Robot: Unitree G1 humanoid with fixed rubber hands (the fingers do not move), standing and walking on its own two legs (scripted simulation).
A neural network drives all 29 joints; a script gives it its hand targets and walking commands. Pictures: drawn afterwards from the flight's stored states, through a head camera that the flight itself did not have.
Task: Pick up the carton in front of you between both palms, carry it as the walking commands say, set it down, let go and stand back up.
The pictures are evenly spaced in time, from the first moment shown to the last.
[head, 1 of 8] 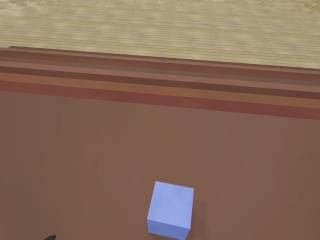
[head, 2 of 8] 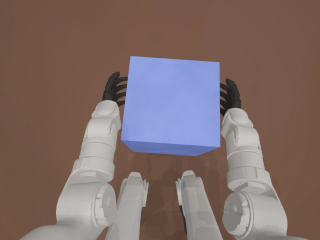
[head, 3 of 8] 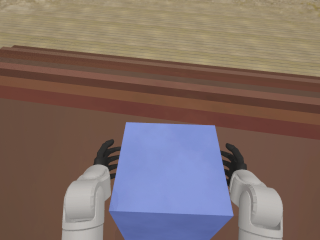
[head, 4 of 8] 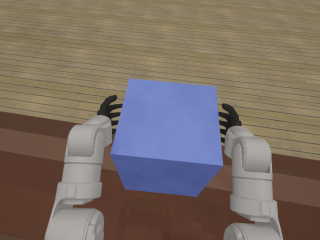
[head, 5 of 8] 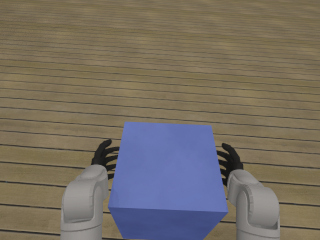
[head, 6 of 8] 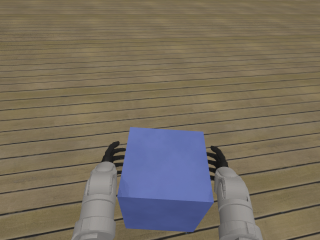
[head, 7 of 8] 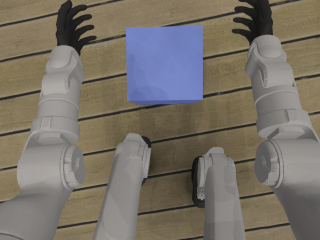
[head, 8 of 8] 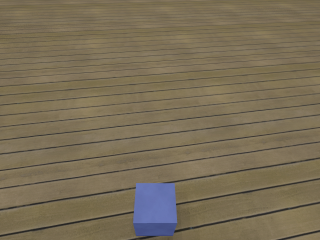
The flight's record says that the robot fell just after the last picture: no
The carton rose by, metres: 0.68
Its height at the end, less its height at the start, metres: -1.05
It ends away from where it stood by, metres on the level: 5.45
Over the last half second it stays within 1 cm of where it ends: yes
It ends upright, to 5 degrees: yes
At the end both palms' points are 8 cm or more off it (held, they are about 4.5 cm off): yes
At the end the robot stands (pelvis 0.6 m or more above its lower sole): yes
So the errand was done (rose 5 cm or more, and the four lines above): yes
